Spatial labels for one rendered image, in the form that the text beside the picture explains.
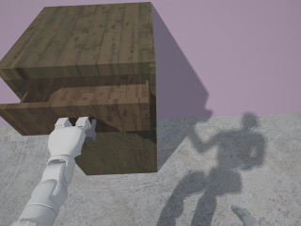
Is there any robot right hand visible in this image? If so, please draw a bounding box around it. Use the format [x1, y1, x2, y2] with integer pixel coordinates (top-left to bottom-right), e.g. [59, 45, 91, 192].
[230, 204, 260, 226]

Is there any handle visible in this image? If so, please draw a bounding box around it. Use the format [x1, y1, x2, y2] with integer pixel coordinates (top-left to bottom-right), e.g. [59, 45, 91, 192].
[84, 119, 97, 142]

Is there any cabinet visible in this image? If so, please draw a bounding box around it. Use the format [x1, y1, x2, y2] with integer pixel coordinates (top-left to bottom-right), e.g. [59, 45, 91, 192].
[0, 2, 157, 176]

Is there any drawer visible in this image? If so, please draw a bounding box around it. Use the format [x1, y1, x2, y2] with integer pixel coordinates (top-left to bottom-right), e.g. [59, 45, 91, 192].
[0, 73, 151, 137]

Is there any robot left forearm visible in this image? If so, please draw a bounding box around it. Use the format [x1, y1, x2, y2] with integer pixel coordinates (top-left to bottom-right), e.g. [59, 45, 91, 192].
[11, 154, 76, 226]

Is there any robot left hand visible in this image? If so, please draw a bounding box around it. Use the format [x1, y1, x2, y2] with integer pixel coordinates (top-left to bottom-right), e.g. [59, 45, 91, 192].
[48, 117, 91, 159]

